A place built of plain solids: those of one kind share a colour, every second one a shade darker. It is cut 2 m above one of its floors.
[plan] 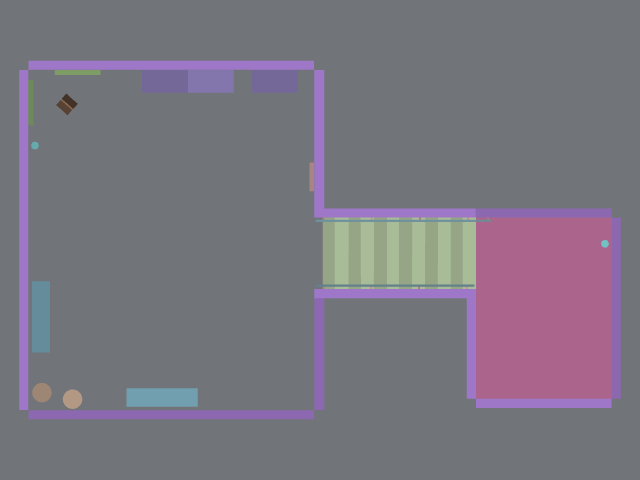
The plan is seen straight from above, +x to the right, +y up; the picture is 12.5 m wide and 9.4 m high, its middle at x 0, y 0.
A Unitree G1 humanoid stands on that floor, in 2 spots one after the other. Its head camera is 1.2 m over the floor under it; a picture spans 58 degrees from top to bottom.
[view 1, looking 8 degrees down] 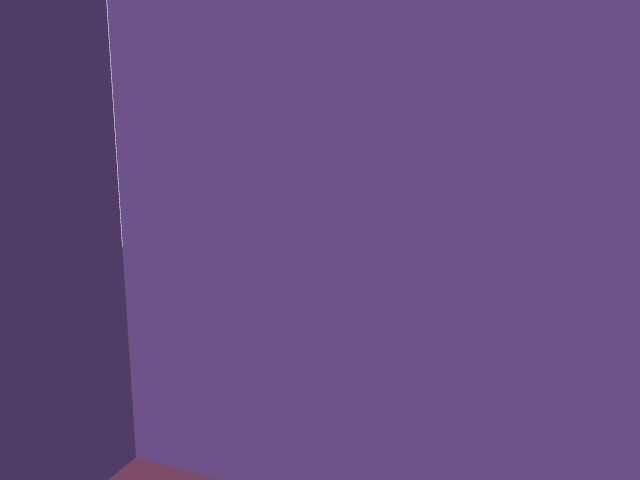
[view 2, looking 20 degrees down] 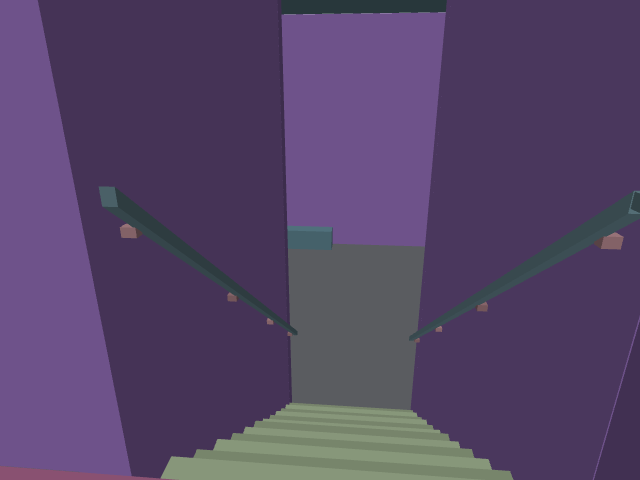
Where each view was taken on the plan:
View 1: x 4.41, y -1.76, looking -160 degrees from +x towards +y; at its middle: wall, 1.46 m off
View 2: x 4.05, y -0.26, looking -175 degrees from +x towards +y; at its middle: bench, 9.98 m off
